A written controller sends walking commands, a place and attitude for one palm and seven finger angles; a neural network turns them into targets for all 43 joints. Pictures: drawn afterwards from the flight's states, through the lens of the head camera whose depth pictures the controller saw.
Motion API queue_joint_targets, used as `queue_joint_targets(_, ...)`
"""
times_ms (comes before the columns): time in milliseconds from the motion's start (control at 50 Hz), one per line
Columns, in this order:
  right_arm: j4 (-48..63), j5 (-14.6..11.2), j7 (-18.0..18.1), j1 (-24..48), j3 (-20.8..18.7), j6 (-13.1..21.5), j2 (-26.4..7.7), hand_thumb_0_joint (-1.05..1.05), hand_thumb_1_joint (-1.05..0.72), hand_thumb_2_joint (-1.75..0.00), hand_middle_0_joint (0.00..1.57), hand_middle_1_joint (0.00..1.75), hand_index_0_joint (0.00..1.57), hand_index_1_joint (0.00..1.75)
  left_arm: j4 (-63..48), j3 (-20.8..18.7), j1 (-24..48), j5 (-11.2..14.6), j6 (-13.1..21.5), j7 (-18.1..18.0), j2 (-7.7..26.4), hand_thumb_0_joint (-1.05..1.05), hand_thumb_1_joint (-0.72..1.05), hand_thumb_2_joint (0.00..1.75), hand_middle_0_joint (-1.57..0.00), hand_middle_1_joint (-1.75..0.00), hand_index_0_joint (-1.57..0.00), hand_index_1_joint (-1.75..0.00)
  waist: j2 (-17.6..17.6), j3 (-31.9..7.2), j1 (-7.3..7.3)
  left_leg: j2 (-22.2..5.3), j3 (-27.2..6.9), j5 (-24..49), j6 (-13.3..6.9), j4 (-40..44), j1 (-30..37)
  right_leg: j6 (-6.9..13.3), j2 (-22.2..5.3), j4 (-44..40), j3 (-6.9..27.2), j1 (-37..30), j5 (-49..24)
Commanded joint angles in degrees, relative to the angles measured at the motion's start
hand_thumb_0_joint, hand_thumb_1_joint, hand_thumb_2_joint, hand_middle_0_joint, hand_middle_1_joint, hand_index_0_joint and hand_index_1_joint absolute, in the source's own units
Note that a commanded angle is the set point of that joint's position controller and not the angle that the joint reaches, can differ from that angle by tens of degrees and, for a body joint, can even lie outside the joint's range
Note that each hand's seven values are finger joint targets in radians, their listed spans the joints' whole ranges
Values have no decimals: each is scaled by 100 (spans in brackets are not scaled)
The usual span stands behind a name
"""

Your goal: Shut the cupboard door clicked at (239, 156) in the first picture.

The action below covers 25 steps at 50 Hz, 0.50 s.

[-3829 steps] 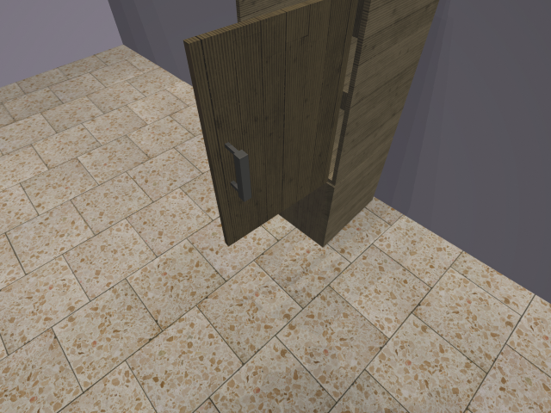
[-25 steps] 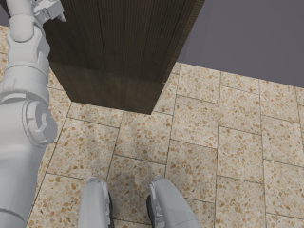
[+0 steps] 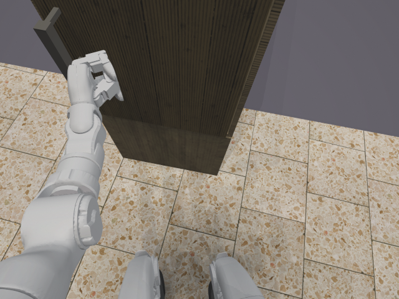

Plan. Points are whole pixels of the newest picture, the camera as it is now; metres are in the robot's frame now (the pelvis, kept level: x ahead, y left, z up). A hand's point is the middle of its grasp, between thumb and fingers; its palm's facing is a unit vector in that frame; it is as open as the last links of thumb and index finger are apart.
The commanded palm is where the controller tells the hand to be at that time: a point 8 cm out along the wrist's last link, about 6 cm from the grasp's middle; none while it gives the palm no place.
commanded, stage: pull the fist back off the door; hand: left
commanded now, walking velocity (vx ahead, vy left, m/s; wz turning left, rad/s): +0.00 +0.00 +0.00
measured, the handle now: (64, 47) +0.62 +0.22 +0.06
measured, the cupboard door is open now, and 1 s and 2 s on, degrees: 0 0 0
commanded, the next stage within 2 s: draw the hand back to the body in 0.20 s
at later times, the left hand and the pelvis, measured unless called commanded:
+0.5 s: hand (109, 101) +0.46 +0.11 +0.10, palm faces +0.07 -1.00 -0.05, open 3.1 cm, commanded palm +0.41 +0.17 +0.10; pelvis +0.00 -0.01 +0.02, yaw +1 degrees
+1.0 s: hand (23, 167) +0.32 +0.18 +0.17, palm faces +0.15 -0.96 -0.23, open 3.1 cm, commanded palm +0.28 +0.24 +0.19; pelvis +0.01 -0.01 +0.09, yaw +2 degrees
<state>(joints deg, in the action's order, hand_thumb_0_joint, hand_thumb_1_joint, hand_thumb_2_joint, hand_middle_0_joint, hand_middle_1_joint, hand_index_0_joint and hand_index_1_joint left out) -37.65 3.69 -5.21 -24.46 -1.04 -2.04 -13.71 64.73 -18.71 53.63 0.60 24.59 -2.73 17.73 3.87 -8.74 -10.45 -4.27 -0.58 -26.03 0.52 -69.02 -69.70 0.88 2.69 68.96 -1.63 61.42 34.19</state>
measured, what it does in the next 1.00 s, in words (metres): rises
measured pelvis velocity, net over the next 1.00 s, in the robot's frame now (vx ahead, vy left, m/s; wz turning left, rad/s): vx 0.01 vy -0.01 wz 0.03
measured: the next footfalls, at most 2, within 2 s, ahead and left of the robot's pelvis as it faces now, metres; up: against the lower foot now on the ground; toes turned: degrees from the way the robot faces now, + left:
none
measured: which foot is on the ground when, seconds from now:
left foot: down 0.00-1.00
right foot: down 0.00-1.00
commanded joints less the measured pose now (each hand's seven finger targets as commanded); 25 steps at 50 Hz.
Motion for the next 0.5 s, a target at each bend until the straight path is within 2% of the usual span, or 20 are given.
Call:
queue_joint_targets(0, 283, -26, 98, -852, -400, 104, -882, 0, -90, -90, 20, 30, 20, 30, -1923, 337, 2586, 105, 668, -13, 497, 0, 90, 90, -130, -150, -130, -150, 380, -3274, -134, 311, -118, 2358, -209, 423, 3419, -23, 77, -991, -18, -903, -3161)
queue_joint_targets(20, 265, -44, 97, -785, -408, 101, -869, 0, -90, -90, 20, 30, 20, 30, -1907, 401, 2357, 105, 687, -27, 395, 0, 90, 90, -130, -150, -130, -150, 498, -3308, -75, 318, -121, 2459, -183, 438, 3565, -13, 77, -1002, -33, -872, -3193)
queue_joint_targets(60, 265, -45, 111, -726, -420, 82, -872, 0, -90, -90, 20, 30, 20, 30, -1892, 366, 1978, 115, 714, -74, 378, 0, 90, 90, -130, -150, -130, -150, 188, -3171, -18, 322, -107, 2429, -183, 499, 3527, -29, 71, -1042, -38, -989, -3231)
queue_joint_targets(100, 312, -52, 119, -641, -409, 77, -849, 0, -90, -90, 20, 30, 20, 30, -1979, 488, 1689, 124, 735, -98, 217, 0, 90, 90, -130, -150, -130, -150, 214, -3083, 47, 348, -73, 2469, -189, 550, 3539, -23, 57, -1054, -22, -1062, -3350)
queue_joint_targets(140, 293, -65, 126, -505, -399, 52, -820, 0, -90, -90, 20, 30, 20, 30, -1883, 621, 1803, 91, 755, -146, 82, 0, 90, 90, -130, -150, -130, -150, 159, -2833, -25, 351, -63, 2243, -184, 561, 3456, -48, 39, -1111, -13, -927, -3179)
queue_joint_targets(160, 260, -66, 148, -503, -403, 38, -836, 0, -90, -90, 20, 30, 20, 30, -1701, 466, 1817, 76, 750, -192, 252, 0, 90, 90, -130, -150, -130, -150, -95, -2687, -43, 346, -59, 2122, -196, 565, 3307, -67, 37, -1138, 14, -963, -3144)
queue_joint_targets(180, 288, -63, 161, -453, -391, 27, -838, 0, -90, -90, 20, 30, 20, 30, -1637, 487, 1823, 65, 762, -206, 253, 0, 90, 90, -130, -150, -130, -150, -129, -2603, -46, 364, -41, 1980, -201, 591, 3178, -77, 28, -1162, 50, -1003, -3074)
queue_joint_targets(200, 296, -47, 183, -444, -382, 39, -839, 0, -90, -90, 20, 30, 20, 30, -1753, 444, 1977, 54, 827, -214, 332, 0, 90, 90, -130, -150, -130, -150, 13, -2695, -6, 370, -63, 2053, -199, 578, 3263, -52, 18, -1101, 55, -981, -3098)
queue_joint_targets(220, 295, -56, 178, -366, -384, 47, -809, 0, -90, -90, 20, 30, 20, 30, -1679, 561, 1974, 44, 861, -213, 164, 0, 90, 90, -130, -150, -130, -150, 45, -2727, -40, 365, -60, 2030, -181, 590, 3346, -59, 14, -1109, 33, -900, -3024)
queue_joint_targets(280, 314, -58, 204, -257, -355, 29, -827, 0, -90, -90, 20, 30, 20, 30, -1260, 410, 1880, 54, 887, -186, 361, 0, 90, 90, -130, -150, -130, -150, -266, -2437, -30, 382, -35, 1646, -197, 594, 2938, -78, 4, -1177, 101, -965, -2772)
queue_joint_targets(300, 325, -50, 213, -269, -336, 36, -831, 0, -90, -90, 20, 30, 20, 30, -1226, 468, 2020, 46, 915, -166, 332, 0, 90, 90, -130, -150, -130, -150, -149, -2432, -65, 388, -51, 1603, -210, 592, 2954, -67, 5, -1154, 106, -868, -2691)
queue_joint_targets(360, 575, -120, 225, -120, -337, -13, -834, 0, -90, -90, 20, 30, 20, 30, -1801, 117, 1339, 158, 907, -50, 726, 0, 90, 90, -130, -150, -130, -150, 4, -3066, 374, 401, 39, 1817, -180, 801, 3309, -44, -1, -1214, 146, -1526, -2930)
queue_joint_targets(400, 752, -195, 245, -60, -331, -28, -814, 0, -90, -90, 20, 30, 20, 30, -2332, 214, 778, 306, 794, 110, 603, 0, 90, 90, -130, -150, -130, -150, 18, -3297, 495, 406, 79, 2028, -189, 953, 3624, -38, 20, -1308, 141, -1862, -3169)
queue_joint_targets(420, 819, -263, 255, -4, -317, -42, -783, 0, -90, -90, 20, 30, 20, 30, -2535, 261, 425, 392, 675, 191, 549, 0, 90, 90, -130, -150, -130, -150, -97, -3236, 561, 412, 130, 1968, -194, 1061, 3635, -62, 31, -1450, 152, -2076, -3230)
queue_joint_targets(440, 859, -321, 292, 13, -305, -64, -787, 0, -90, -90, 20, 30, 20, 30, -2639, 236, 199, 461, 541, 252, 634, 0, 90, 90, -130, -150, -130, -150, -372, -2946, 555, 404, 151, 1841, -212, 1191, 3520, -86, 39, -1597, 165, -2254, -3237)
queue_joint_targets(460, 910, -368, 325, 49, -301, -64, -770, 0, -90, -90, 20, 30, 20, 30, -2862, 365, 98, 541, 423, 317, 513, 0, 90, 90, -130, -150, -130, -150, -542, -2737, 509, 420, 193, 1699, -246, 1298, 3429, -124, 37, -1743, 194, -2421, -3256)
queue_joint_targets(480, 948, -418, 364, 81, -293, -50, -762, 0, -90, -90, 20, 30, 20, 30, -3099, 362, -70, 620, 319, 359, 530, 0, 90, 90, -130, -150, -130, -150, -640, -2599, 551, 428, 223, 1603, -263, 1395, 3386, -144, 32, -1881, 238, -2610, -3284)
